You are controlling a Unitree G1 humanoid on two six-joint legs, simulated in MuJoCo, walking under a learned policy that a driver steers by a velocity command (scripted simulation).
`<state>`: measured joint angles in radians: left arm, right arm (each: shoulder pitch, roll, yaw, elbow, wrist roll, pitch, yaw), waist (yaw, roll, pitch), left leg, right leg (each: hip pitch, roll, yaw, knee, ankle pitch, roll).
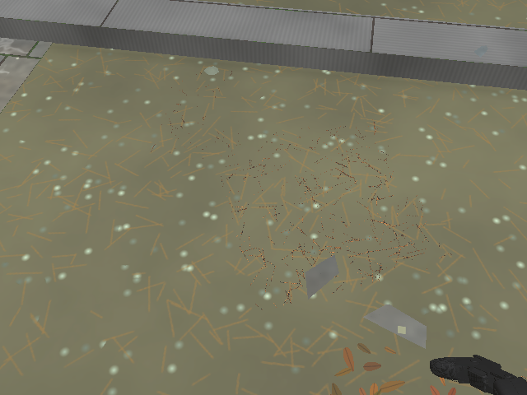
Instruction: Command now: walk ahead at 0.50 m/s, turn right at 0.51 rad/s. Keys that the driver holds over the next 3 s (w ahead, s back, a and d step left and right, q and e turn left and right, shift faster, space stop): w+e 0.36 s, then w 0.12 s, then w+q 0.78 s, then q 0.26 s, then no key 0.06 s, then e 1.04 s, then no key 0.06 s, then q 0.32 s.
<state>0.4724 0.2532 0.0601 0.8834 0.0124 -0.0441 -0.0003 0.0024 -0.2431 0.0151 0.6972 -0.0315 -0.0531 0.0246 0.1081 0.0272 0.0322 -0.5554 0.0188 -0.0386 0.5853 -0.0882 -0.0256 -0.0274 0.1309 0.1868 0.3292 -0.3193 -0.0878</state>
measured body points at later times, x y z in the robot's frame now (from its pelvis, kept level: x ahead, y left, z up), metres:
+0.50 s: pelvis +0.25 -0.01 +0.00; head +0.28 -0.01 +0.45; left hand +0.52 +0.14 -0.09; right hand +0.14 -0.25 -0.13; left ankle +0.15 +0.12 -0.74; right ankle +0.35 -0.15 -0.71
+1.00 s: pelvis +0.49 -0.10 +0.00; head +0.52 -0.10 +0.45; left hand +0.50 +0.16 -0.14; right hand +0.61 -0.35 -0.12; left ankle +0.66 +0.00 -0.70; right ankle +0.36 -0.15 -0.74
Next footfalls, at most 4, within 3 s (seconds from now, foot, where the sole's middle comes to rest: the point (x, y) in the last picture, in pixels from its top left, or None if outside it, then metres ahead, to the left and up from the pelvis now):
0.06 left None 0.19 0.12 -0.78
0.56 right None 0.40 -0.16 -0.78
1.12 left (320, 302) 0.71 -0.03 -0.78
1.62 right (357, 227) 0.97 -0.13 -0.78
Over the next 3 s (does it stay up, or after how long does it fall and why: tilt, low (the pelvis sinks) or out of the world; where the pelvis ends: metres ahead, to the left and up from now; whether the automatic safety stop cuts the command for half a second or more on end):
stays up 0.80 -0.10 0.00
